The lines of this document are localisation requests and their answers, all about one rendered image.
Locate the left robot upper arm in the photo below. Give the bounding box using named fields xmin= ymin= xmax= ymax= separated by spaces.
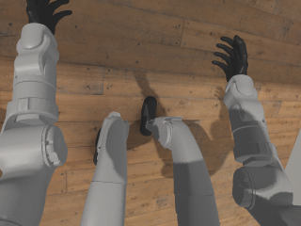
xmin=0 ymin=123 xmax=68 ymax=226

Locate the right robot forearm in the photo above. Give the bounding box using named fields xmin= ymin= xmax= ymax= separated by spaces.
xmin=223 ymin=74 xmax=293 ymax=202

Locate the right robot thigh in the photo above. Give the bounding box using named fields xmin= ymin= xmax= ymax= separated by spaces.
xmin=159 ymin=120 xmax=220 ymax=226

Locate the left robot forearm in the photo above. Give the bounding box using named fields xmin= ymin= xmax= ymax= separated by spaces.
xmin=0 ymin=23 xmax=59 ymax=171

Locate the robot left shin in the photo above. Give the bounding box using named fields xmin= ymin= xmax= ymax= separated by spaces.
xmin=97 ymin=112 xmax=120 ymax=160

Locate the right robot upper arm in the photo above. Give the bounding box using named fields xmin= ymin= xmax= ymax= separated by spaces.
xmin=232 ymin=166 xmax=301 ymax=226

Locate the right robot hand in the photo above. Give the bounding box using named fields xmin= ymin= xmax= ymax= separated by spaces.
xmin=212 ymin=35 xmax=248 ymax=82

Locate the left robot hand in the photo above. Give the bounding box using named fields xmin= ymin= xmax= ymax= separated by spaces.
xmin=26 ymin=0 xmax=72 ymax=35

